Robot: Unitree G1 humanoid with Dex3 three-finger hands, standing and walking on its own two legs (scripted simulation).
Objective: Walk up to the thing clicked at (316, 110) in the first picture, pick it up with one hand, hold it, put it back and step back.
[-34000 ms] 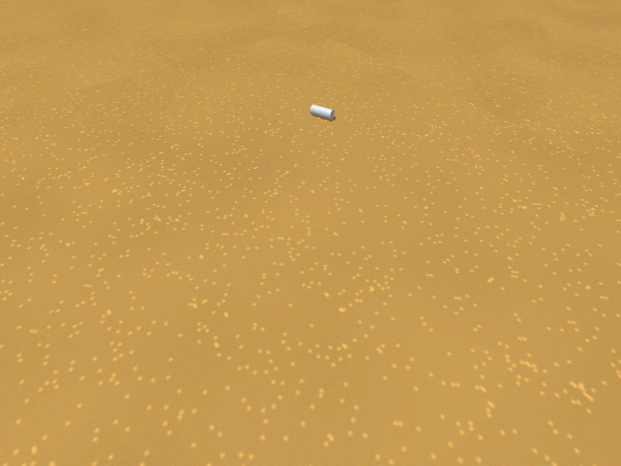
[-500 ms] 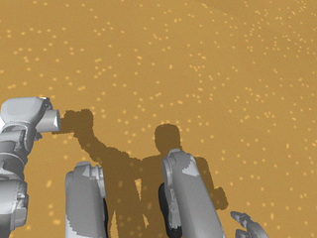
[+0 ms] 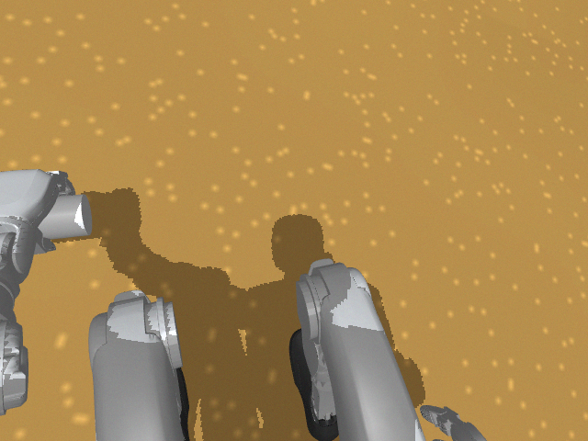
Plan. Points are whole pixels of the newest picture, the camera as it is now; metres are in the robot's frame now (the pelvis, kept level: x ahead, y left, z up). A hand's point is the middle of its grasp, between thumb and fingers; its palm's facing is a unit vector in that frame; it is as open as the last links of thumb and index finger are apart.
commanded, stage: crouch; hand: left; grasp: from above
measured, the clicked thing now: (31, 219) +0.45 +0.30 -0.19
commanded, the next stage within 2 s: lower in 0.02 s
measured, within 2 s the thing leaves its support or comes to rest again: rests again in 1.42 s
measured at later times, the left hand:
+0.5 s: hand (51, 232) +0.44 +0.28 -0.23, palm faces -0.47 -0.07 -0.88, open 8.9 cm
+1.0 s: hand (62, 228) +0.45 +0.28 -0.27, palm faces -0.46 -0.10 -0.88, open 8.9 cm
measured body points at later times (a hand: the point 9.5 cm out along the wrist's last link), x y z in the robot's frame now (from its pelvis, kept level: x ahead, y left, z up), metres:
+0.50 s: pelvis +0.00 +0.00 -0.04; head +0.24 +0.08 +0.33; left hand +0.46 +0.28 -0.18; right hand +0.05 -0.28 -0.14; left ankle +0.08 +0.13 -0.32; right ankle +0.10 -0.13 -0.32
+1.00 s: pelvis +0.01 +0.00 -0.06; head +0.27 +0.08 +0.30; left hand +0.47 +0.29 -0.22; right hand +0.05 -0.28 -0.15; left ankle +0.08 +0.13 -0.32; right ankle +0.10 -0.13 -0.32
